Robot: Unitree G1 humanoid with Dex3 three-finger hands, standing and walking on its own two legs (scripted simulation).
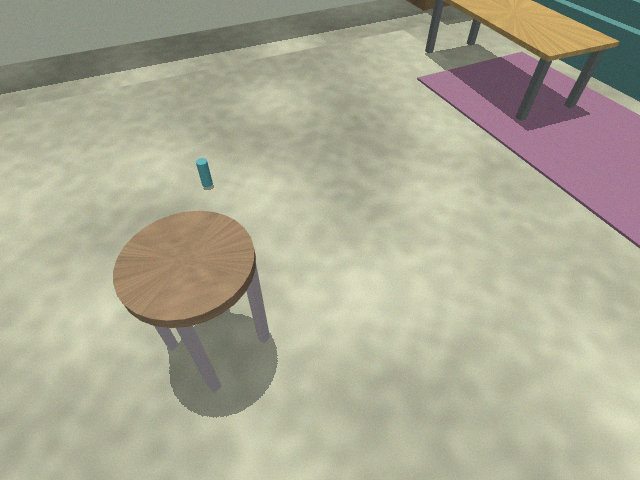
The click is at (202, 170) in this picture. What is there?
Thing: squat round
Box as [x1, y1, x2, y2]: [196, 158, 212, 186]
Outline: 197,159 196,164 202,185 209,186 212,182 206,160 204,158
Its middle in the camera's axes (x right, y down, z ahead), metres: -0.52 -0.30 +1.84
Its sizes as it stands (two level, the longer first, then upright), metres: 0.050 0.050 0.134
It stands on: the floor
